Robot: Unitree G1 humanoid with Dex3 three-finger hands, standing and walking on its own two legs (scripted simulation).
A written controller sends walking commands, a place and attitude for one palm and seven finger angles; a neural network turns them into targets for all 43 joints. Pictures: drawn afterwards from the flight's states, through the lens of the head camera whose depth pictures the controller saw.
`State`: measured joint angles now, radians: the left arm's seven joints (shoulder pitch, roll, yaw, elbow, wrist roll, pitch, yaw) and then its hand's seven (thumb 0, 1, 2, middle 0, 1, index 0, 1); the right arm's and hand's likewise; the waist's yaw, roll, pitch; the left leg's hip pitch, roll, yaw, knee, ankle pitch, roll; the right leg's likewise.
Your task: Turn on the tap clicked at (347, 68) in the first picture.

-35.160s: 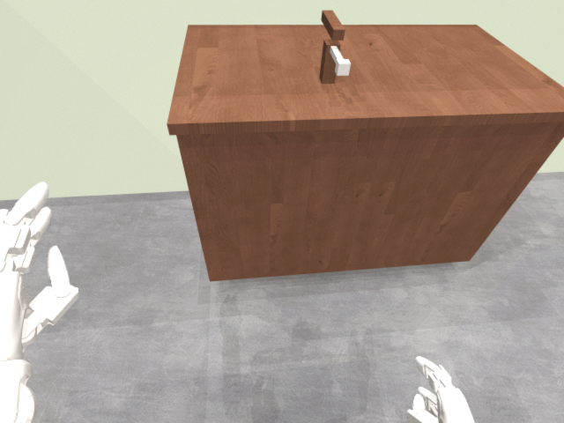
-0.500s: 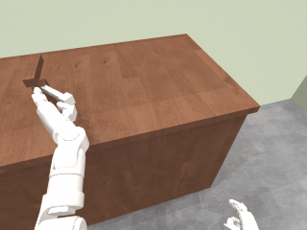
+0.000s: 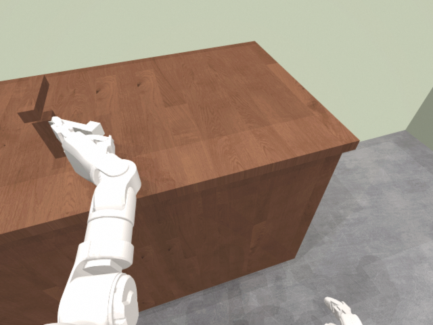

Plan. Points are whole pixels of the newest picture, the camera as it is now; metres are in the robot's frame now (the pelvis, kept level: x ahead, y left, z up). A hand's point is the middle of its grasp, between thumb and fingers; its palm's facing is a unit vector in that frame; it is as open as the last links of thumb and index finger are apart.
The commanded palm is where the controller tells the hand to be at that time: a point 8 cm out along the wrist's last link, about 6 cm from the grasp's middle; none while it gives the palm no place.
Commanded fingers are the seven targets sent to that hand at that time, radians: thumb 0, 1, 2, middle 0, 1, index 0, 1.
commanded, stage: push the lever round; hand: left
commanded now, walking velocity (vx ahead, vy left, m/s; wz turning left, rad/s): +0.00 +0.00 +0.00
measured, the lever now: (93, 131) +0.43 +0.28 +0.15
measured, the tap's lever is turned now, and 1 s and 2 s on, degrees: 53 74 75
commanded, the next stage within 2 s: lift the hand up off the lever in 0.78 s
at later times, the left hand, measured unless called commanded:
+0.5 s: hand (112, 136) +0.42 +0.23 +0.15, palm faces +0.85 -0.52 -0.10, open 7.8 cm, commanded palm +0.37 +0.25 +0.15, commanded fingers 0.00 0.90 0.90 -0.15 -0.15 -0.15 -0.15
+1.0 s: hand (118, 125) +0.45 +0.23 +0.15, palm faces +0.84 -0.53 -0.11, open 7.8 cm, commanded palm +0.39 +0.25 +0.15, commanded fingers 0.00 0.90 0.90 -0.15 -0.15 -0.15 -0.15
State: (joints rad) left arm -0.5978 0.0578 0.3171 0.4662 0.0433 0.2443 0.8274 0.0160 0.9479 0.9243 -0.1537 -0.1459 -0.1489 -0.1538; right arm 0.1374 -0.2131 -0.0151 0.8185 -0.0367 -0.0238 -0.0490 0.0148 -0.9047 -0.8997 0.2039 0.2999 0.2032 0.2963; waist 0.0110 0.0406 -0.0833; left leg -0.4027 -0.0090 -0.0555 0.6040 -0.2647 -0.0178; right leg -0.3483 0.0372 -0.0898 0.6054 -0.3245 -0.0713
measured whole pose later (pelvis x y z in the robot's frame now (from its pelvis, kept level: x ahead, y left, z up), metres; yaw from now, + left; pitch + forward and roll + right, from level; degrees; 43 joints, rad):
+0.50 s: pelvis +0.00 +0.00 +0.00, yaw -1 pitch +5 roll +0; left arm -0.68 0.10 0.40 0.58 0.08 0.23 0.85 0.01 0.90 0.91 -0.16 -0.15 -0.15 -0.15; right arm 0.18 -0.22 -0.03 0.82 -0.04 -0.01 -0.04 0.01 -0.91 -0.90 0.20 0.30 0.20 0.30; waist -0.02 0.03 -0.11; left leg -0.44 0.00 -0.05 0.62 -0.27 -0.02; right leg -0.39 0.05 -0.08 0.63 -0.33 -0.08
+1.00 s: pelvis +0.00 +0.00 -0.01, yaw -1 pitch +8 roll +0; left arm -0.84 0.14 0.44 0.76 0.11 0.18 0.88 0.03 0.92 0.92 -0.16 -0.15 -0.15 -0.15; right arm 0.22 -0.20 -0.03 0.84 -0.06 -0.04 -0.02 0.01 -0.91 -0.90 0.20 0.30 0.20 0.30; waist -0.04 0.03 -0.11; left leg -0.52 0.00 -0.04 0.66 -0.28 -0.02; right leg -0.46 0.05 -0.08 0.65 -0.33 -0.07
